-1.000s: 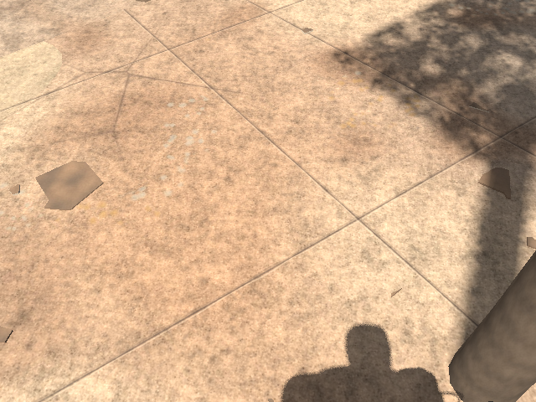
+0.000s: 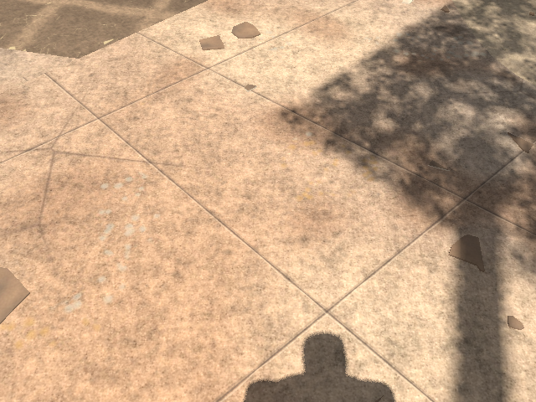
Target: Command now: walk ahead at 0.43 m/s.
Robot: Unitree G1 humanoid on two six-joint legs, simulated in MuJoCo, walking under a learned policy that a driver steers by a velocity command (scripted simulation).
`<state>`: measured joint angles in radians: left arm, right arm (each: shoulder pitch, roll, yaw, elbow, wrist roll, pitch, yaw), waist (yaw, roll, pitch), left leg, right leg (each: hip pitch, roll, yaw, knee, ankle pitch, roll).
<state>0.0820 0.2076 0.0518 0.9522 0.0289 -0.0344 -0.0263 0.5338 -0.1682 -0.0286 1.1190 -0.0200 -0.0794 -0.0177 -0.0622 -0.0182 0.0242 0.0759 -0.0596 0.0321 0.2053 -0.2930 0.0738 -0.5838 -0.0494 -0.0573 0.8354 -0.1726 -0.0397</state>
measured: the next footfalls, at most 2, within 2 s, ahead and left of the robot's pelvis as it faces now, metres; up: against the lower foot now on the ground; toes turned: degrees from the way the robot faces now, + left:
right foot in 0.16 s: +0.25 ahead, -0.12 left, +0.00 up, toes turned -4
left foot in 0.70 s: +0.48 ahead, +0.13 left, +0.00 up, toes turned +23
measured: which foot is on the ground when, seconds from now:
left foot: down 0.00-0.16, up 0.18-0.68, down 0.70-1.00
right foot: up 0.00-0.14, down 0.16-0.70, up 0.72-1.00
